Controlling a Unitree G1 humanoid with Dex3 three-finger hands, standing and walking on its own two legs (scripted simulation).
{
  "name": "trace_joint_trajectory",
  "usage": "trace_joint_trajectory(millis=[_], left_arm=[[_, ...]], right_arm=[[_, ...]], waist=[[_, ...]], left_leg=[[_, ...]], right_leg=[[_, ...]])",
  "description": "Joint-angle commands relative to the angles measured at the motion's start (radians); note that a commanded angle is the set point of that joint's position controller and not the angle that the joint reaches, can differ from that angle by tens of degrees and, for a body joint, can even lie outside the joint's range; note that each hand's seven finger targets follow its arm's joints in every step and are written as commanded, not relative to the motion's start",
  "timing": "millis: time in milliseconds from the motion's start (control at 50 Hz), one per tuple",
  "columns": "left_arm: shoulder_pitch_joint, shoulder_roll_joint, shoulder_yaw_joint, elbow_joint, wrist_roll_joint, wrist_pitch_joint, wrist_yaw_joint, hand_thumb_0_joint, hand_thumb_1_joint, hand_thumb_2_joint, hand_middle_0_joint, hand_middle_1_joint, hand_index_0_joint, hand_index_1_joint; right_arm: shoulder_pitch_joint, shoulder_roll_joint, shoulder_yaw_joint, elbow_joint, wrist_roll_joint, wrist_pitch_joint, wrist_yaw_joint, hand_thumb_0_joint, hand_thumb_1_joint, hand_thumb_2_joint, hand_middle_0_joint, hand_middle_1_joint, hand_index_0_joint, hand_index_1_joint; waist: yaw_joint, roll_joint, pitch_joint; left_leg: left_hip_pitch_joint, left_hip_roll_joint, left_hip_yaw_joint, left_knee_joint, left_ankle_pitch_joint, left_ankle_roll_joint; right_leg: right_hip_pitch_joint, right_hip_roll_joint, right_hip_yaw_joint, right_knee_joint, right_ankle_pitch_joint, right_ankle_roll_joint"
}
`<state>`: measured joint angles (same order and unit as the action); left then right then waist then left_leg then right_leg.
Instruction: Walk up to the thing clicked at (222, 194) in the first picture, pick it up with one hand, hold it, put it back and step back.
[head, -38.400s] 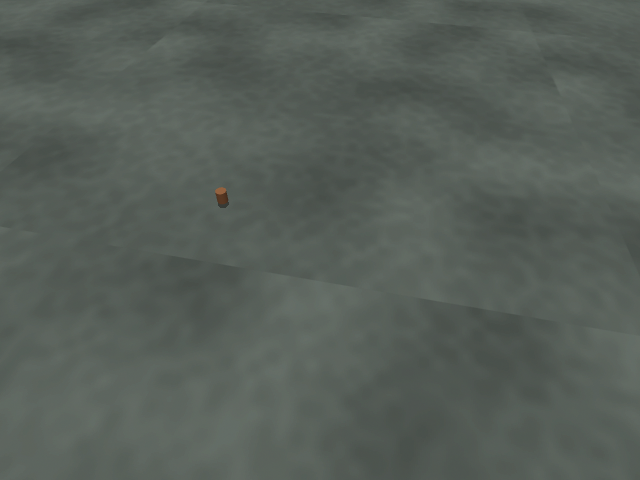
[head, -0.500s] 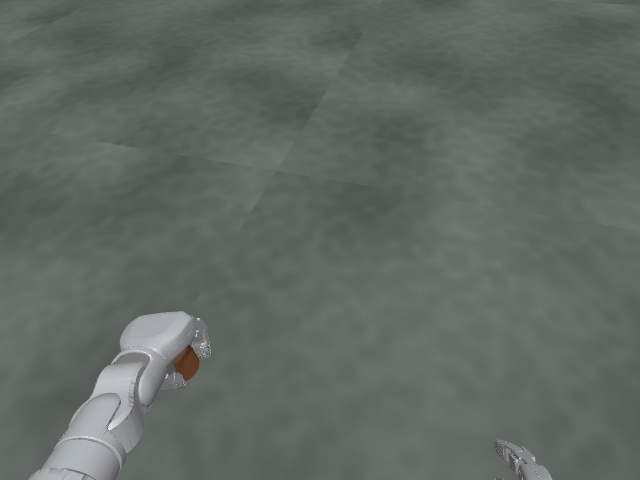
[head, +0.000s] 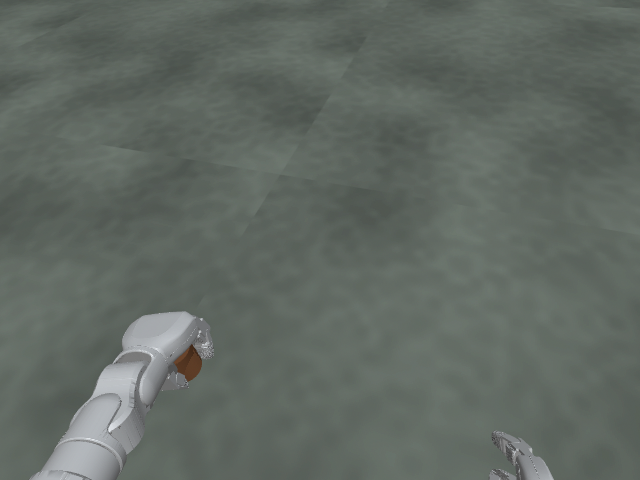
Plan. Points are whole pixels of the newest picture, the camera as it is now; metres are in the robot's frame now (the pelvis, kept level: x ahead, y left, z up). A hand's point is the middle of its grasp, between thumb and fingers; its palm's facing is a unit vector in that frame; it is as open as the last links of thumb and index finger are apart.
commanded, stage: hold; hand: left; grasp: from above
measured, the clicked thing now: (178, 358) +0.32 +0.22 -0.05
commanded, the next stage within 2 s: crouch in 0.24 s
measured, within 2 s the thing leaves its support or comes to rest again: neither
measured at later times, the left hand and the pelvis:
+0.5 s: hand (173, 366) +0.30 +0.22 -0.03, palm faces -0.45 -0.06 -0.89, open 6.6 cm; pelvis +0.00 +0.00 +0.00, yaw +0 degrees
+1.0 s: hand (204, 388) +0.35 +0.25 -0.24, palm faces -0.41 +0.03 -0.91, open 6.5 cm; pelvis -0.04 +0.01 -0.14, yaw +1 degrees
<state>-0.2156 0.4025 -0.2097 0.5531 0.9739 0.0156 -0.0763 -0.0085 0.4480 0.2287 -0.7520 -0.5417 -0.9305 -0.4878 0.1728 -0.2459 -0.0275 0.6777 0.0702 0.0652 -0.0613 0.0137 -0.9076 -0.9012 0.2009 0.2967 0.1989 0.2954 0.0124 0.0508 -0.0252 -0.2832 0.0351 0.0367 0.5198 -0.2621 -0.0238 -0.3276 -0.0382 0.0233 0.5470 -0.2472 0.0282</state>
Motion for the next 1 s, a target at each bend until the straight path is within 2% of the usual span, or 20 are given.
trace_joint_trajectory(millis=[0,40,60,100,160,200,260,300,320,340,400,420,500,560,640,660,760,900,940,980], left_arm=[[-0.318,0.190,0.097,-0.193,0.008,0.000,0.039,0.000,0.677,0.343,-0.905,-0.628,-0.999,-0.530],[-0.282,0.198,0.109,-0.138,0.015,0.004,0.038,0.000,0.664,0.325,-0.900,-0.610,-0.992,-0.514],[-0.334,0.210,0.113,-0.198,0.004,-0.004,0.040,0.000,0.672,0.327,-0.901,-0.616,-0.995,-0.518],[-0.310,0.195,0.097,-0.169,0.010,-0.005,0.037,0.000,0.675,0.334,-0.910,-0.615,-1.002,-0.521],[-0.332,0.215,0.120,-0.193,0.015,-0.010,0.042,0.000,0.655,0.330,-0.884,-0.628,-0.980,-0.529],[-0.344,0.193,0.094,-0.173,0.015,-0.012,0.044,0.000,0.669,0.341,-0.887,-0.639,-0.985,-0.538],[-0.331,0.214,0.123,-0.156,0.018,-0.011,0.056,0.000,0.659,0.346,-0.894,-0.623,-0.986,-0.528],[-0.343,0.190,0.093,-0.176,0.011,-0.010,0.054,0.000,0.672,0.357,-0.900,-0.648,-0.995,-0.550],[-0.348,0.198,0.103,-0.169,0.011,-0.008,0.056,0.000,0.723,0.277,-0.924,-0.668,-1.042,-0.546],[-0.323,0.210,0.119,-0.141,0.012,-0.007,0.057,0.000,0.643,0.307,-0.844,-0.588,-0.962,-0.488],[-0.307,0.178,0.087,-0.103,0.017,-0.015,0.055,0.000,0.653,0.372,-0.907,-0.609,-0.986,-0.530],[-0.298,0.187,0.100,-0.094,0.018,-0.021,0.059,0.000,0.658,0.363,-0.899,-0.624,-0.983,-0.538],[-0.320,0.181,0.103,-0.019,0.035,-0.061,0.097,0.000,0.682,0.410,-0.945,-0.612,-1.017,-0.541],[-0.360,0.172,0.114,0.061,0.061,-0.094,0.164,0.000,0.685,0.387,-0.934,-0.621,-1.013,-0.542],[-0.472,0.178,0.111,0.179,0.119,-0.110,0.271,0.000,0.659,0.374,-0.919,-0.629,-1.001,-0.547],[-0.479,0.159,0.102,0.243,0.131,-0.107,0.295,0.000,0.654,0.393,-0.927,-0.633,-1.005,-0.556],[-0.633,0.191,0.117,0.392,0.178,-0.098,0.405,0.000,0.657,0.352,-0.932,-0.603,-1.011,-0.523],[-0.752,0.221,0.142,0.517,0.180,-0.076,0.454,0.000,0.628,0.411,-0.903,-0.649,-0.981,-0.571],[-0.821,0.252,0.155,0.472,0.182,-0.073,0.456,0.000,0.595,0.411,-0.892,-0.629,-0.963,-0.558],[-0.801,0.259,0.173,0.482,0.174,-0.063,0.455,0.000,0.621,0.358,-0.893,-0.628,-0.976,-0.545]], right_arm=[[-0.088,-0.121,-0.039,-0.134,-0.002,-0.045,-0.010,0.000,-0.904,-0.898,0.200,0.300,0.200,0.300],[-0.085,-0.120,-0.040,-0.132,0.000,-0.041,-0.011,0.000,-0.904,-0.898,0.200,0.300,0.200,0.300],[-0.089,-0.120,-0.040,-0.135,-0.001,-0.040,-0.010,0.000,-0.904,-0.898,0.200,0.300,0.200,0.300],[-0.093,-0.117,-0.039,-0.138,0.001,-0.039,-0.011,0.000,-0.905,-0.899,0.199,0.300,0.200,0.300],[-0.085,-0.119,-0.041,-0.135,0.000,-0.038,-0.010,0.000,-0.904,-0.898,0.200,0.300,0.200,0.300],[-0.080,-0.121,-0.042,-0.134,-0.001,-0.038,-0.010,0.000,-0.902,-0.897,0.200,0.300,0.200,0.300],[-0.073,-0.124,-0.046,-0.132,0.000,-0.037,-0.011,0.000,-0.902,-0.898,0.200,0.300,0.200,0.300],[-0.078,-0.122,-0.045,-0.135,0.001,-0.037,-0.009,0.000,-0.905,-0.899,0.200,0.300,0.200,0.300],[-0.081,-0.124,-0.045,-0.136,0.001,-0.036,-0.010,0.000,-0.928,-0.912,0.200,0.301,0.201,0.301],[-0.080,-0.124,-0.045,-0.133,0.001,-0.035,-0.010,0.000,-0.884,-0.895,0.201,0.301,0.202,0.301],[-0.072,-0.124,-0.045,-0.134,0.001,-0.032,-0.008,0.000,-0.892,-0.896,0.200,0.300,0.201,0.300],[-0.068,-0.125,-0.045,-0.133,0.000,-0.031,-0.009,0.000,-0.892,-0.896,0.200,0.300,0.201,0.300],[-0.055,-0.123,-0.044,-0.126,-0.008,-0.028,-0.008,0.000,-0.895,-0.898,0.200,0.300,0.200,0.300],[-0.039,-0.119,-0.048,-0.103,-0.022,-0.024,-0.003,0.000,-0.895,-0.897,0.200,0.300,0.200,0.300],[0.015,-0.133,-0.067,-0.064,-0.044,-0.023,0.007,0.000,-0.899,-0.898,0.199,0.300,0.200,0.300],[0.031,-0.134,-0.070,-0.063,-0.048,-0.023,0.013,0.000,-0.902,-0.898,0.199,0.299,0.200,0.299],[0.086,-0.153,-0.089,-0.056,-0.066,-0.029,0.031,0.000,-0.904,-0.899,0.199,0.300,0.200,0.300],[0.145,-0.170,-0.102,-0.036,-0.088,-0.060,0.028,0.000,-0.900,-0.897,0.199,0.299,0.200,0.299],[0.154,-0.175,-0.106,-0.033,-0.094,-0.066,0.024,0.000,-0.901,-0.897,0.199,0.299,0.200,0.299],[0.157,-0.177,-0.108,-0.029,-0.099,-0.070,0.025,0.000,-0.900,-0.896,0.200,0.299,0.200,0.299]], waist=[[-0.002,-0.047,-0.242],[-0.001,-0.054,-0.211],[0.002,-0.042,-0.224],[0.003,-0.045,-0.213],[0.011,-0.021,-0.240],[-0.004,-0.018,-0.238],[0.006,-0.031,-0.238],[0.004,-0.027,-0.235],[0.005,-0.020,-0.224],[0.006,-0.035,-0.213],[-0.006,-0.060,-0.192],[-0.002,-0.060,-0.192],[-0.022,-0.090,-0.162],[-0.040,-0.104,-0.170],[-0.067,-0.069,-0.274],[-0.078,-0.080,-0.282],[-0.090,-0.034,-0.401],[-0.124,0.023,-0.555],[-0.136,0.052,-0.622],[-0.131,0.065,-0.681]], left_leg=[[0.111,-0.045,0.010,-0.058,0.215,0.033],[0.099,-0.047,0.014,-0.059,0.206,0.035],[0.103,-0.048,0.012,-0.064,0.194,0.034],[0.101,-0.049,0.012,-0.066,0.191,0.033],[0.113,-0.048,0.014,-0.067,0.212,0.030],[0.122,-0.041,0.011,-0.068,0.228,0.028],[0.118,-0.045,0.013,-0.069,0.222,0.030],[0.122,-0.042,0.010,-0.073,0.229,0.027],[0.119,-0.041,0.010,-0.078,0.214,0.026],[0.113,-0.040,0.010,-0.078,0.204,0.028],[0.098,-0.038,0.008,-0.077,0.200,0.030],[0.092,-0.041,0.009,-0.073,0.200,0.031],[0.038,-0.044,0.006,-0.042,0.153,0.034],[-0.035,-0.055,0.012,0.029,0.112,0.033],[-0.177,-0.054,0.018,0.213,0.115,0.025],[-0.236,-0.055,0.017,0.261,0.095,0.025],[-0.471,-0.049,0.011,0.464,0.008,0.022],[-0.741,-0.043,-0.019,0.678,-0.123,0.028],[-0.781,-0.039,-0.032,0.730,-0.153,0.027],[-0.802,-0.032,-0.044,0.774,-0.134,0.024]], right_leg=[[0.079,0.058,-0.028,-0.085,0.167,-0.028],[0.071,0.055,-0.029,-0.092,0.162,-0.027],[0.075,0.056,-0.028,-0.097,0.149,-0.027],[0.073,0.056,-0.027,-0.099,0.142,-0.028],[0.087,0.056,-0.027,-0.092,0.161,-0.031],[0.073,0.062,-0.031,-0.085,0.173,-0.034],[0.088,0.058,-0.030,-0.094,0.169,-0.033],[0.088,0.061,-0.033,-0.096,0.171,-0.034],[0.082,0.062,-0.032,-0.099,0.155,-0.036],[0.086,0.061,-0.033,-0.104,0.147,-0.033],[0.068,0.062,-0.033,-0.099,0.147,-0.034],[0.067,0.060,-0.032,-0.099,0.147,-0.032],[0.008,0.056,-0.031,-0.079,0.108,-0.031],[-0.058,0.047,-0.025,-0.027,0.079,-0.028],[-0.204,0.048,-0.018,0.141,0.100,-0.030],[-0.241,0.047,-0.018,0.179,0.086,-0.030],[-0.438,0.047,-0.020,0.371,0.012,-0.038],[-0.686,0.049,-0.045,0.605,-0.107,-0.052],[-0.751,0.049,-0.048,0.664,-0.133,-0.055],[-0.797,0.048,-0.058,0.730,-0.128,-0.060]])
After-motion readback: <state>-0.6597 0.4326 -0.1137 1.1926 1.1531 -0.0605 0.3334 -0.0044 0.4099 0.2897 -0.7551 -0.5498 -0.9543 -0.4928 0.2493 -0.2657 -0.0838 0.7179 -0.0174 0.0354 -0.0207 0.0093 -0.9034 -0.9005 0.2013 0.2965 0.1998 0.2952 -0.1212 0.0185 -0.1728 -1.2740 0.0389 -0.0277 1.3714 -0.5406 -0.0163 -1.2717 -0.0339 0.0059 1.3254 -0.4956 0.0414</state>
